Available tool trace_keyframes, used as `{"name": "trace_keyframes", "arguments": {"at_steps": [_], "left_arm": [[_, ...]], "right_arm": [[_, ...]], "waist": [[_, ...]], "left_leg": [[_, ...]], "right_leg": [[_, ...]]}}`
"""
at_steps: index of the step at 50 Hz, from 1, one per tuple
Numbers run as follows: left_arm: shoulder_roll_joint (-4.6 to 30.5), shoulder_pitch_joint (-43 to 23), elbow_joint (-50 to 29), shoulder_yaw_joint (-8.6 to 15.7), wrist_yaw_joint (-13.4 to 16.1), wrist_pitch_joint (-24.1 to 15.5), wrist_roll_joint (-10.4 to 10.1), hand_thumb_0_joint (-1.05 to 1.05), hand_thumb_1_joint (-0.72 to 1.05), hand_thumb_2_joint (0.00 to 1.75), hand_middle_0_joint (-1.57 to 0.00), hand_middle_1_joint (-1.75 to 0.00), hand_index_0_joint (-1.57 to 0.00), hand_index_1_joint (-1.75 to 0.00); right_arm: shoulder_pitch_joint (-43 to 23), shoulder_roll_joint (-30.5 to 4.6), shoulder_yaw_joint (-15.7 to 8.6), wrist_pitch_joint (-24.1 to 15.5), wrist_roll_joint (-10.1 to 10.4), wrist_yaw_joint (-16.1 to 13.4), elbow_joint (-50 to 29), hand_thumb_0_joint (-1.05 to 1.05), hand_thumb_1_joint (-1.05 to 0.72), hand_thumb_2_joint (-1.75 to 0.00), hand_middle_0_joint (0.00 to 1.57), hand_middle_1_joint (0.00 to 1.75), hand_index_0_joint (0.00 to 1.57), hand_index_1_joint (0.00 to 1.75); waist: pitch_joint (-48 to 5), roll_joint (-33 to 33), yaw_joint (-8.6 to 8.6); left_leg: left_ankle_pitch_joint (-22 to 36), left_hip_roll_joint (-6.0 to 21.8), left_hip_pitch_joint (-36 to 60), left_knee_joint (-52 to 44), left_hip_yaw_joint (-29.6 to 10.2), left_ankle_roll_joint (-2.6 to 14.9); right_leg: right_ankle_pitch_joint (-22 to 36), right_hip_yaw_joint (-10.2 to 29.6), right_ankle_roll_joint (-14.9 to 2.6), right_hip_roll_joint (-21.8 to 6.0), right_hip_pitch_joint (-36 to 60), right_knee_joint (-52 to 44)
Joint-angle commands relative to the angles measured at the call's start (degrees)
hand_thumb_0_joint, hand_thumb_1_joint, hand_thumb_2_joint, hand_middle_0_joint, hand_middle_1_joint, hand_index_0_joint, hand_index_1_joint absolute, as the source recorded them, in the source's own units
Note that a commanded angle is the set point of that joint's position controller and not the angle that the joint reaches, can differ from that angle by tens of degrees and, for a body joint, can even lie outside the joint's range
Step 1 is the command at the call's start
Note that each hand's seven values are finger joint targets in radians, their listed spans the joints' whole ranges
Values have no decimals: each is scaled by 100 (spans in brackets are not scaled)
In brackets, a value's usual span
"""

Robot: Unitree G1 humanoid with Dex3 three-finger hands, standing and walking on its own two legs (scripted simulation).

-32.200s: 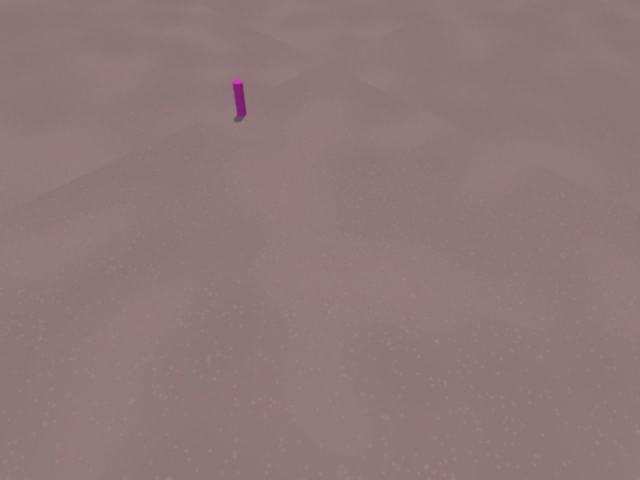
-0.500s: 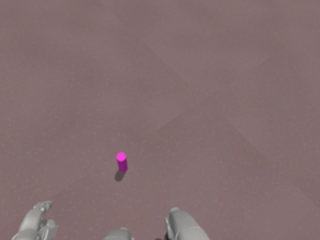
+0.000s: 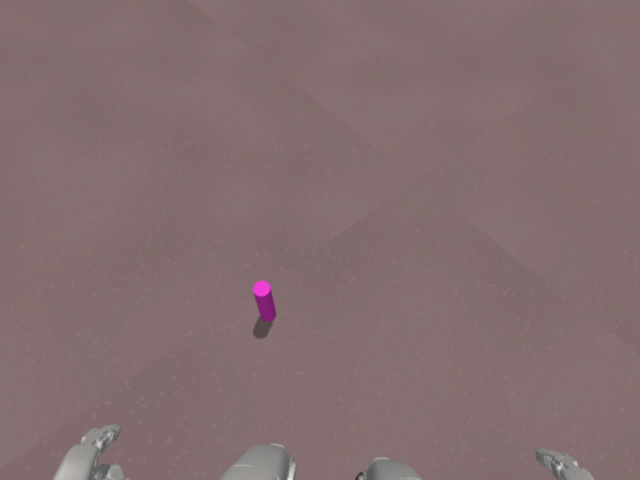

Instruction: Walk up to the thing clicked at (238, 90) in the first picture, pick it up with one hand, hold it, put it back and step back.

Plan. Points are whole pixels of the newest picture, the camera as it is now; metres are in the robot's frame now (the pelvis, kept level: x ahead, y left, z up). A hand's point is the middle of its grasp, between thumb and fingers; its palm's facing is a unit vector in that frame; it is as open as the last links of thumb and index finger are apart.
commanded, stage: step back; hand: left
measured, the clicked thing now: (265, 302) +0.61 +0.19 -0.66
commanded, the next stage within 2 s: none
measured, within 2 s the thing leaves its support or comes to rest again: neither
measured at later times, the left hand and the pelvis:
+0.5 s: hand out of the picture -0.07 +0.25 -0.16, palm faces -0.07 -0.91 -0.40, open 7.4 cm; pelvis -0.17 -0.03 -0.01, yaw -4 degrees
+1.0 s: hand out of the picture -0.22 +0.22 -0.14, palm faces +0.04 -0.93 -0.38, open 7.4 cm; pelvis -0.34 -0.05 +0.00, yaw +2 degrees
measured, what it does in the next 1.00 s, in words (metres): walks backwards: left foot, then right foot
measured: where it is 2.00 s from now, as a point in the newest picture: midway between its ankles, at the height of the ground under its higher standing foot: outside the picture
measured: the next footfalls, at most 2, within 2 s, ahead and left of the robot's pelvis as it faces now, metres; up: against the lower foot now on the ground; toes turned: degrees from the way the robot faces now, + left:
left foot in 0.08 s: +0.00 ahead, +0.12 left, +0.00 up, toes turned -2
right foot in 0.48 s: -0.16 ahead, -0.15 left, +0.00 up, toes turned +0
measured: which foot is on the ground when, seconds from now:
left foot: up 0.00-0.06, down 0.08-0.50, up 0.52-0.82, down 0.84-1.00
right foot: down 0.00-0.10, up 0.12-0.46, down 0.48-0.86, up 0.88-1.00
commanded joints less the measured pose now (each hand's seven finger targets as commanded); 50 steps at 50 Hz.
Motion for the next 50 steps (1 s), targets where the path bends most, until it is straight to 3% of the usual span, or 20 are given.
{"name": "trace_keyframes", "arguments": {"at_steps": [1,3,4,5,6,9,18,23,24,25,26,29,36,38,41,42,43,44,48,50], "left_arm": [[1446,91,-573,390,113,-31,-35,0,90,90,-20,-30,-20,-30],[1466,-101,-677,339,67,38,-116,0,90,90,-20,-30,-20,-30],[1232,142,-706,286,53,71,-124,0,90,90,-20,-30,-20,-30],[1147,-45,-782,262,78,48,-151,0,90,90,-20,-30,-20,-30],[1355,-491,-740,389,168,47,-67,0,90,90,-20,-30,-20,-30],[1276,72,-427,400,130,63,-185,0,90,90,-20,-30,-20,-30],[1227,316,-409,424,-6,54,-77,0,90,90,-20,-30,-20,-30],[1150,1220,119,465,-90,-3,-44,0,90,90,-20,-30,-20,-30],[1386,1256,94,537,-92,-26,41,0,90,90,-20,-30,-20,-30],[2009,1071,-77,695,-103,-19,63,0,90,90,-20,-30,-20,-30],[2494,505,-314,756,-72,-16,86,0,90,90,-20,-30,-20,-30],[1617,-589,-541,515,21,-82,34,0,90,90,-20,-30,-20,-30],[1468,395,-477,473,122,-25,56,0,90,90,-20,-30,-20,-30],[1551,210,-538,450,124,13,-2,0,90,90,-20,-30,-20,-30],[1444,70,-632,325,72,86,-92,0,90,90,-20,-30,-20,-30],[1267,166,-650,263,49,90,-104,0,90,90,-20,-30,-20,-30],[1281,-240,-736,310,88,71,-159,0,90,90,-20,-30,-20,-30],[1386,-499,-689,406,136,83,-78,0,90,90,-20,-30,-20,-30],[1325,285,-213,394,60,123,-203,0,90,90,-20,-30,-20,-30],[1193,234,-191,364,22,62,-151,0,90,90,-20,-30,-20,-30]], "right_arm": [[350,-908,-335,-195,-105,-28,-312,0,-90,-90,20,30,20,30],[711,-922,-408,-248,-186,-14,-172,0,-90,-90,20,30,20,30],[511,-1224,-498,-280,-297,-12,-290,0,-90,-90,20,30,20,30],[249,-1896,-615,-269,-275,49,-423,0,-90,-90,20,30,20,30],[370,-2035,-674,-282,-266,54,-440,0,-90,-90,20,30,20,30],[-225,-1371,-466,-328,-250,-43,-447,0,-90,-90,20,30,20,30],[205,-1407,-542,-279,-239,-58,-679,0,-90,-90,20,30,20,30],[-71,-1544,-516,-95,-200,-13,-757,0,-90,-90,20,30,20,30],[0,-1332,-447,-73,-164,2,-774,0,-90,-90,20,30,20,30],[-239,-952,-377,-106,-86,-26,-952,0,-90,-90,20,30,20,30],[-416,-1147,-464,-80,-140,-130,-892,0,-90,-90,20,30,20,30],[362,-1153,-413,-102,-34,-103,-431,0,-90,-90,20,30,20,30],[197,-911,-285,-204,-142,-92,-492,0,-90,-90,20,30,20,30],[537,-907,-314,-203,-155,-71,-388,0,-90,-90,20,30,20,30],[946,-1039,-407,-220,-188,-49,-174,0,-90,-90,20,30,20,30],[865,-1437,-509,-217,-259,-45,-226,0,-90,-90,20,30,20,30],[479,-2000,-586,-176,-187,24,-372,0,-90,-90,20,30,20,30],[365,-2021,-605,-199,-269,15,-431,0,-90,-90,20,30,20,30],[-316,-1426,-389,-210,-255,-81,-539,0,-90,-90,20,30,20,30],[-188,-1256,-369,-171,-303,-36,-520,0,-90,-90,20,30,20,30]], "waist": [[-1346,-1075,55],[-1419,-809,-180],[-1415,-174,-54],[-1285,1231,-155],[-1158,1208,-532],[-1014,552,71],[-1314,962,-246],[-1563,1069,124],[-1358,497,135],[-994,-1155,269],[-673,-1720,397],[-420,-583,-311],[-1080,-1062,333],[-1290,-1248,185],[-1561,-738,-70],[-1564,119,-39],[-1361,1212,-167],[-1103,1176,-365],[-950,709,213],[-900,888,53]], "left_leg": [[372,301,111,-2319,533,49],[2004,387,1088,-3565,537,154],[2544,1175,1684,-3734,-585,418],[3363,2441,1471,-3971,-2135,1210],[3704,2967,745,-4063,-2634,1831],[4150,2029,1159,-3526,-1047,1291],[3534,2139,1752,-3299,-850,1605],[2391,1660,468,-2967,-432,920],[1446,1287,-370,-2542,-343,586],[178,131,-1298,-1297,145,165],[-488,30,-807,282,-131,20],[417,-197,-549,1083,-442,75],[-97,163,-590,-993,286,-29],[123,309,-107,-1904,478,55],[2007,550,1132,-3480,322,330],[2599,1584,1603,-3583,-1034,777],[3293,2584,896,-3810,-1957,1632],[3565,2970,196,-3985,-2439,2046],[3811,2066,327,-3439,-711,1484],[3484,1826,677,-3363,-577,1436]], "right_leg": [[3140,1028,-1059,-1094,1562,-230],[2419,849,-688,-876,893,208],[1237,722,-387,-453,-123,633],[-1146,95,-100,563,-936,1477],[-2300,639,-31,573,-692,2651],[-1444,952,-95,596,-1120,3643],[-1429,304,242,232,-687,1970],[-217,-437,-113,176,1202,-899],[-464,325,-280,-167,1443,-1069],[-736,2307,-885,-1525,916,-1691],[-839,3349,-1731,-2553,-648,-2215],[761,1148,-1024,-1383,-686,-1363],[2878,962,-1166,-1507,1573,-618],[2950,1056,-1109,-1565,1579,-446],[2017,702,-535,-1154,788,104],[775,422,-246,-652,-273,728],[-1434,-479,-13,224,-443,1648],[-2233,153,25,217,-367,2807],[-1401,411,-28,420,-484,3581],[-1510,174,79,307,-471,2625]]}}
